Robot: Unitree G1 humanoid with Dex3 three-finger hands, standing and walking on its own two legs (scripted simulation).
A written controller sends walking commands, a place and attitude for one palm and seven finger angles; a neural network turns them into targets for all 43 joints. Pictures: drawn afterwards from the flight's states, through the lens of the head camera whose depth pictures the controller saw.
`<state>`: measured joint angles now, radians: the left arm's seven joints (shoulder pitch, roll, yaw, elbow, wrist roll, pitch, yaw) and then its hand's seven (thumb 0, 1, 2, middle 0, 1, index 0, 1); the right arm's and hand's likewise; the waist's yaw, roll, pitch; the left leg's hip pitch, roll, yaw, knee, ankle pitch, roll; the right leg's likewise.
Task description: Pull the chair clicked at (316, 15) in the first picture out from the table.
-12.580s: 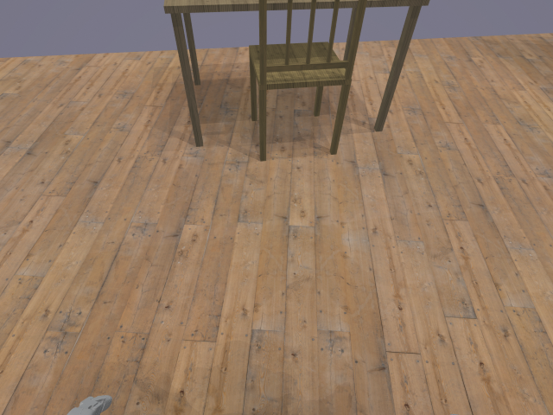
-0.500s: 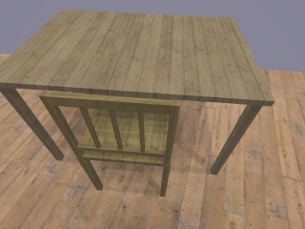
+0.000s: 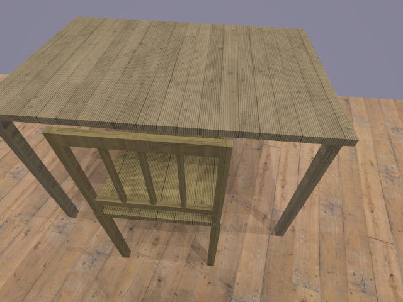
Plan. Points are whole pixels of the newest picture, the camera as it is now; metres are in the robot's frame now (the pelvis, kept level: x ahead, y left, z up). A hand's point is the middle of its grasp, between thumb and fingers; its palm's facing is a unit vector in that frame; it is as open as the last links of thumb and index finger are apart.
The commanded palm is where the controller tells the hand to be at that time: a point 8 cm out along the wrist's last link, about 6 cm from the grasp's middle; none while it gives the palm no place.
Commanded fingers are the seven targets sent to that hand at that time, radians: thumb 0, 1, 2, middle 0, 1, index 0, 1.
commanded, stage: look again from close up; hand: left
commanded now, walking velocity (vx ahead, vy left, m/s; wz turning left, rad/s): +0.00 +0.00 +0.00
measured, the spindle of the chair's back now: (148, 179) +0.44 +0.18 -0.09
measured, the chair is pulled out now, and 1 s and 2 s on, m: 0.00 0.00 0.00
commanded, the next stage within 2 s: raise the hand toward the chair's back in 0.28 s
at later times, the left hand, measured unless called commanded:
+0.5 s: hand out of the picture +0.10 +0.21 -0.10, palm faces +0.23 -0.95 -0.21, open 7.4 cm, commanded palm +0.10 +0.23 -0.07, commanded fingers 0.00 0.74 0.83 -0.18 -0.27 -0.18 -0.27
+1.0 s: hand out of the picture +0.13 +0.18 -0.03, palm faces +0.04 -1.00 -0.09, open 11.0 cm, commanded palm +0.12 +0.24 -0.06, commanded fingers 0.00 0.15 0.58 -0.13 -0.18 -0.13 -0.18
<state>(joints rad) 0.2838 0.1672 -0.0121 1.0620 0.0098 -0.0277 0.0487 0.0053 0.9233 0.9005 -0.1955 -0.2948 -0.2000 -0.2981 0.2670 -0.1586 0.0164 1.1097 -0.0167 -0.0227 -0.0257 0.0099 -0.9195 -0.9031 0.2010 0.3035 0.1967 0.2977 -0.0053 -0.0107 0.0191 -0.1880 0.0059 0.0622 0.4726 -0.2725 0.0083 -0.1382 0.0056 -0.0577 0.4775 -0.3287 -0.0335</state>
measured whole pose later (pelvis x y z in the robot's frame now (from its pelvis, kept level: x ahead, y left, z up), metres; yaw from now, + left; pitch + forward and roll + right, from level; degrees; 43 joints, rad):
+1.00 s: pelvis -0.07 +0.00 -0.11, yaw +2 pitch +15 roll -3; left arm 0.41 0.22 0.10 -0.05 -0.25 -0.63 -0.23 0.01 0.38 0.68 -0.14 -0.21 -0.14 -0.22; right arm 0.13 -0.23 0.00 0.55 0.01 -0.23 -0.05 0.01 -0.90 -0.90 0.20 0.30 0.20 0.30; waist 0.04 0.03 -0.13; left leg -1.04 0.03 -0.03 1.27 -0.50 0.00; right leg -0.93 0.00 -0.16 1.24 -0.57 -0.06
